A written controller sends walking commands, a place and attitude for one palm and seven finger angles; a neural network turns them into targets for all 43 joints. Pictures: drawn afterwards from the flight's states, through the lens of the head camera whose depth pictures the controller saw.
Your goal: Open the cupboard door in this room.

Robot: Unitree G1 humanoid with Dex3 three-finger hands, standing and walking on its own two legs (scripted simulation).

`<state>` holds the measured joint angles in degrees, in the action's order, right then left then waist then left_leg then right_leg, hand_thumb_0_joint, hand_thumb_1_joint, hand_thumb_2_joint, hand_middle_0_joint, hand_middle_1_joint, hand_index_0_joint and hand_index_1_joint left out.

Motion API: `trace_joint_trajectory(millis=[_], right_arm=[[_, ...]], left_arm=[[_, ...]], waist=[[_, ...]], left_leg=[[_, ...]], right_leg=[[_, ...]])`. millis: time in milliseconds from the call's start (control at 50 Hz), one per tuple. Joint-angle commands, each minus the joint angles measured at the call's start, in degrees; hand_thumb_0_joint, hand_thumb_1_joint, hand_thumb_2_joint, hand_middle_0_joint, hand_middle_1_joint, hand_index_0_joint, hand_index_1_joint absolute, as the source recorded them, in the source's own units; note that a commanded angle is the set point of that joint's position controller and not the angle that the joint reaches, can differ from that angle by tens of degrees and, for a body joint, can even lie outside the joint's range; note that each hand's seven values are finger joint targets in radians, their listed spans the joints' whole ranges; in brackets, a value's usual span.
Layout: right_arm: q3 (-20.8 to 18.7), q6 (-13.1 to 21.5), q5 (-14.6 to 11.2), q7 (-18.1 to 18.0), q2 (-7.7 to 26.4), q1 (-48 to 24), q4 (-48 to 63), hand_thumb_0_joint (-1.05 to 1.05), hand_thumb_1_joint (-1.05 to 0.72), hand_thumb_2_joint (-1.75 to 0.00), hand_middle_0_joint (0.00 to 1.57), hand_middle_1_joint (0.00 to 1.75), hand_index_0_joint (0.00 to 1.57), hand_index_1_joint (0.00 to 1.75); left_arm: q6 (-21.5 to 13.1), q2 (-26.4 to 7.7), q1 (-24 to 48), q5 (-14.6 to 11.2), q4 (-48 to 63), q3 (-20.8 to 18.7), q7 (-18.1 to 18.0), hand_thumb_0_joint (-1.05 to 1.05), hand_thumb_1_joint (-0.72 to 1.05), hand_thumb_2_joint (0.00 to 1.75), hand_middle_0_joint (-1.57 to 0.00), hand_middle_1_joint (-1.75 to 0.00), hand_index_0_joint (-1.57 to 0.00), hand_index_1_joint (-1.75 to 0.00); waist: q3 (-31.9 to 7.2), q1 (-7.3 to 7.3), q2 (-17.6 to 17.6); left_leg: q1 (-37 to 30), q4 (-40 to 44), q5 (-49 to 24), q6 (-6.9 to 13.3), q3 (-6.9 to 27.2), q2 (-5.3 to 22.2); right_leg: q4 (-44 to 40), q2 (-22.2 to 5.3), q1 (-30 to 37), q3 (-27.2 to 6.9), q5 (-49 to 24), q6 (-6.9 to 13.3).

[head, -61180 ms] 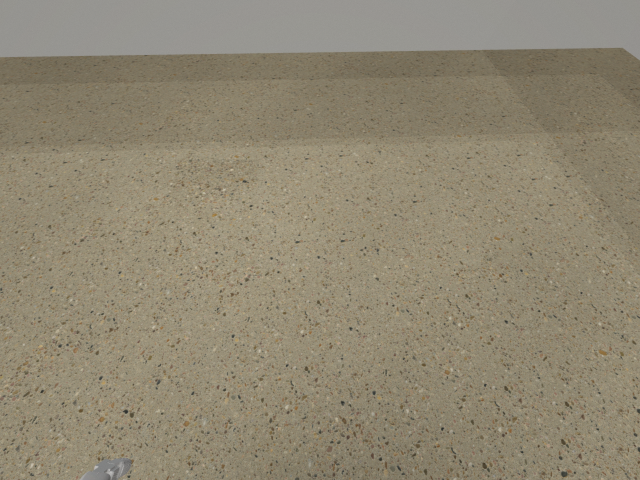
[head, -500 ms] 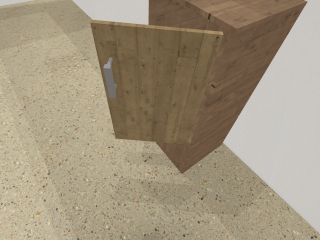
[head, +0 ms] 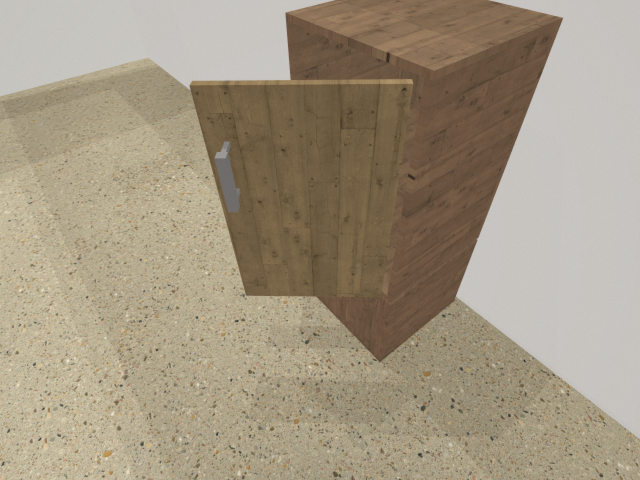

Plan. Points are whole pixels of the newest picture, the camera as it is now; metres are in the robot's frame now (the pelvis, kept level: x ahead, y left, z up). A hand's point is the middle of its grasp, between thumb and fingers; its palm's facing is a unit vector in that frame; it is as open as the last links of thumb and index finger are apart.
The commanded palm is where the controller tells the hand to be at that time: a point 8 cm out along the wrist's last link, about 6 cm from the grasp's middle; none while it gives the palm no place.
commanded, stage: come to a stop and stand still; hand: left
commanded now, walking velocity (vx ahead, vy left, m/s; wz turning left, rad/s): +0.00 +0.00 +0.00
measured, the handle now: (230, 177) +0.63 +0.21 +0.03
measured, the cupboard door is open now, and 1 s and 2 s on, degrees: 50 50 50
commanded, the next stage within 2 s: look again from close up in 0.88 s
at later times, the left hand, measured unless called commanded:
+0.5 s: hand out of the picture +0.01 +0.17 -0.17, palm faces +0.02 -0.98 -0.21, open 7.4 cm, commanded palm none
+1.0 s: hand out of the picture -0.01 +0.15 -0.17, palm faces +0.04 -0.99 -0.16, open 7.4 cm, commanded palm none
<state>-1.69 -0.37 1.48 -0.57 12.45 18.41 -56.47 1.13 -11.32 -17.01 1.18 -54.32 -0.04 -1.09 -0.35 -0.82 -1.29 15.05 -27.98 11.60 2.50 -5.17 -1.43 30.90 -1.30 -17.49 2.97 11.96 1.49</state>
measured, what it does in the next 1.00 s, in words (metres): stands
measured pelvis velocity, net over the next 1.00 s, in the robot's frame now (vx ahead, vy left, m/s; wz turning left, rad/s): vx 0.01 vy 0.00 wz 0.00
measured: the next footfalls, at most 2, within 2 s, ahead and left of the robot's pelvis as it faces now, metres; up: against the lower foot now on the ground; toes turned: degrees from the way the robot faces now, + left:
none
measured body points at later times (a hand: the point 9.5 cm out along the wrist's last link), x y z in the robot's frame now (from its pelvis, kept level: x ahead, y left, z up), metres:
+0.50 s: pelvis +0.00 -0.01 +0.01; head -0.02 -0.02 +0.46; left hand +0.00 +0.22 -0.15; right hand -0.02 -0.25 -0.15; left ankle +0.04 +0.09 -0.73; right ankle +0.05 -0.10 -0.73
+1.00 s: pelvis +0.01 +0.00 +0.01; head +0.01 -0.01 +0.46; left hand -0.01 +0.20 -0.15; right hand +0.00 -0.21 -0.16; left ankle +0.04 +0.09 -0.73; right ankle +0.05 -0.10 -0.73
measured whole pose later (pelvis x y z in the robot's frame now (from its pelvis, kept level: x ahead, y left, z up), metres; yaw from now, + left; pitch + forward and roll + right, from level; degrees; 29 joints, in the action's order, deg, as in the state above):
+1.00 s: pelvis +0.01 +0.00 +0.01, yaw +0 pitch -2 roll +0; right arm -0.2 0.7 0.5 -1.7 6.5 18.2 -64.1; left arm -0.3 -5.9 -20.2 0.8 -62.8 0.5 -2.2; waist 0.6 -0.3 -0.3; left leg 11.2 -22.3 9.7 1.7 -4.0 -0.8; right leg 23.5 0.0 -12.7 3.5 9.3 1.8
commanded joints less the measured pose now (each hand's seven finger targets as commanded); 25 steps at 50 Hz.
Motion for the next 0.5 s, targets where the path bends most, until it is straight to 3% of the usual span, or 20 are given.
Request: trace_joint_trajectory(millis=[0, 180, 480], right_arm=[[-1.71, 1.46, -0.1, -0.35, 6.87, 0.29, 2.44, 0.0, -0.9, -0.9, 0.2, 0.3, 0.2, 0.3], [-1.35, 1.43, -0.29, -0.52, 6.73, 2.67, -1.86, 0.0, -0.9, -0.9, 0.2, 0.3, 0.2, 0.3], [-0.18, 1.0, -0.49, -0.76, 2.46, 5.08, -5.09, 0.0, -0.9, -0.9, 0.2, 0.3, 0.2, 0.3]], left_arm=[[-1.78, -8.58, -0.57, 0.26, 1.58, -2.28, -0.67, 0.0, 0.9, 0.9, -0.2, -0.3, -0.2, -0.3], [-2.11, -8.96, -0.59, 0.05, -2.2, -2.2, -0.51, 0.0, 0.9, 0.9, -0.2, -0.3, -0.2, -0.3], [-1.99, -4.9, -3.08, -0.18, -4.86, -1.46, -1.02, 0.0, 0.9, 0.9, -0.2, -0.3, -0.2, -0.3]], waist=[[3.36, 0.41, 2.55], [4.82, -0.21, 1.98], [5.78, 0.03, 1.74]], left_leg=[[4.4, 10.56, 14.9, 0.74, 10.21, 7.07], [2.85, 8.97, 12.58, 0.0, 8.97, 6.21], [1.98, 9.4, 8.26, -0.83, 8.17, 5.94]], right_leg=[[-10.07, -4.87, -0.22, -8.32, 13.32, 1.33], [-14.21, -6.02, -2.3, -10.54, 17.43, 1.56], [-15.73, -5.86, -0.22, -9.11, 14.18, 0.68]])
